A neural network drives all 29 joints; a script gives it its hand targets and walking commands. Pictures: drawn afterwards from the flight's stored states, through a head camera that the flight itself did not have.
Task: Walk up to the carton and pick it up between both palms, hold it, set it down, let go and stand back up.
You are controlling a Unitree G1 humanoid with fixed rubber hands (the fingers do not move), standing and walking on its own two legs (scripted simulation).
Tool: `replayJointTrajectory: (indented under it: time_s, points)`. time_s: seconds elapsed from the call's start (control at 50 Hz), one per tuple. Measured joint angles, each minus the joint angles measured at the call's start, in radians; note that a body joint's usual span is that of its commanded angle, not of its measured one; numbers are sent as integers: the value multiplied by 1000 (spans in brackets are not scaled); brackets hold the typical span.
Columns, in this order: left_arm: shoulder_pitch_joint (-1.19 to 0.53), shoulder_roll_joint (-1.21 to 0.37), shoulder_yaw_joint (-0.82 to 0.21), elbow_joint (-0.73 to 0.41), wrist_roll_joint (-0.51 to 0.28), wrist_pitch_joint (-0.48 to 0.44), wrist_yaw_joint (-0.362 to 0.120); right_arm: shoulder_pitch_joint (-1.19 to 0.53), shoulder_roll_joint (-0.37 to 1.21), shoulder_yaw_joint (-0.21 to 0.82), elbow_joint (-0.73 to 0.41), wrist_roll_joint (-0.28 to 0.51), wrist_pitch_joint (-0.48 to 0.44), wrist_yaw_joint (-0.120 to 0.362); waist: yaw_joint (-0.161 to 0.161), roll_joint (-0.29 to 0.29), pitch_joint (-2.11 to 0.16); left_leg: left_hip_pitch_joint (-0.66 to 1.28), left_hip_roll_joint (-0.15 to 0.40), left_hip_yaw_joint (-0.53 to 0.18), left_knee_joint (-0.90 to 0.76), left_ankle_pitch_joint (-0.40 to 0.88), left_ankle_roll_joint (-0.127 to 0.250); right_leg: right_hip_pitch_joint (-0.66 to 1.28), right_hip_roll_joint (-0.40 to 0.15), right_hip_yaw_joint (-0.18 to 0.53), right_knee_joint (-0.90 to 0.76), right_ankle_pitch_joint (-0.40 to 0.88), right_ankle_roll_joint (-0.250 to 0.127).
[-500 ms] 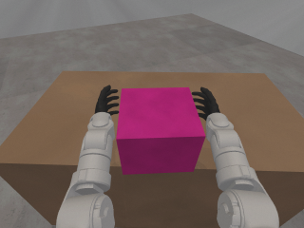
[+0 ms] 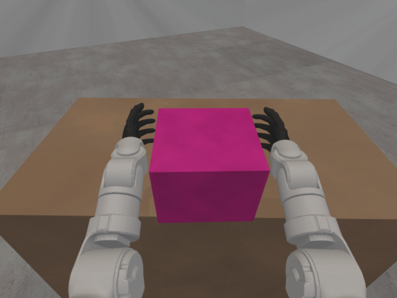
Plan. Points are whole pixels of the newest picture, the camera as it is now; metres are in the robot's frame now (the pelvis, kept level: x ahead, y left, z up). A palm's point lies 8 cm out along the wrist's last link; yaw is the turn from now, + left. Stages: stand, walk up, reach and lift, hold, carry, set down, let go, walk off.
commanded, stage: reach and lift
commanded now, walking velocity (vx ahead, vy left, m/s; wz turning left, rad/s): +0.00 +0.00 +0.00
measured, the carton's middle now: (205, 163) +0.39 +0.02 +0.12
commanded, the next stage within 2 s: hold in 1.54 s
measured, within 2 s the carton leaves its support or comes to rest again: neither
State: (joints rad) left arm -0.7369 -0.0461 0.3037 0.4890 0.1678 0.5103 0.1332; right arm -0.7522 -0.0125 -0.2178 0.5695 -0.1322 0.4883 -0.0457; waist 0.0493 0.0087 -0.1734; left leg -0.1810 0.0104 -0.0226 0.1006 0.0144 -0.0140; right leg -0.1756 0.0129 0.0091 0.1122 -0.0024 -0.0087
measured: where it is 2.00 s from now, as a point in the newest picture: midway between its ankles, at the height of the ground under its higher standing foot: outside the picture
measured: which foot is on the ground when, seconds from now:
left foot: down 0.00-1.00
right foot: down 0.00-1.00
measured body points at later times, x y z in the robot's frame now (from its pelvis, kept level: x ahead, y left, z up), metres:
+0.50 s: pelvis +0.00 +0.01 +0.00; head -0.03 +0.01 +0.45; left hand +0.39 +0.16 +0.18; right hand +0.40 -0.13 +0.17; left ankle +0.04 +0.13 -0.75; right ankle +0.03 -0.11 -0.75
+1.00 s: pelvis +0.00 +0.00 +0.00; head -0.03 +0.00 +0.45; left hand +0.38 +0.16 +0.18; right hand +0.39 -0.14 +0.17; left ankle +0.04 +0.13 -0.75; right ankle +0.03 -0.11 -0.75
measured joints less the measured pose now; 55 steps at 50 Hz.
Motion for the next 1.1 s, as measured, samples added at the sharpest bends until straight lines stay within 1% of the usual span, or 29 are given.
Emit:
replayJointTrajectory:
  time_s: [0.14,0.38,0.58,0.8,0.96,1.1]
  points:
    - [3,9,-10,-6,-10,13,0,-4,8,-9,-14,1,22,-4,-13,-3,3,-9,-8,-3,21,-9,6,-2,-7,-2,11,-6,7]
    - [28,18,-60,-61,-46,47,20,33,-3,18,-84,32,54,-13,-30,3,24,-6,-15,-3,26,-10,15,9,-14,-1,-2,3,15]
    - [67,11,-90,-125,-63,74,31,83,-15,48,-159,63,82,-25,-36,7,28,-9,-12,4,33,-15,13,0,-11,7,13,-3,14]
    - [82,16,-99,-163,-71,89,26,98,-4,49,-209,72,109,-41,-36,-2,14,-16,-8,2,48,-26,7,-17,-6,7,47,-24,8]
    - [82,17,-89,-166,-62,107,7,109,21,35,-231,50,130,-45,-37,-2,34,6,-9,-4,49,-29,7,7,-7,2,48,-30,7]
    - [95,25,-103,-192,-73,110,4,123,29,37,-272,57,146,-59,-40,0,31,1,-12,-3,49,-28,10,3,-10,3,44,-26,11]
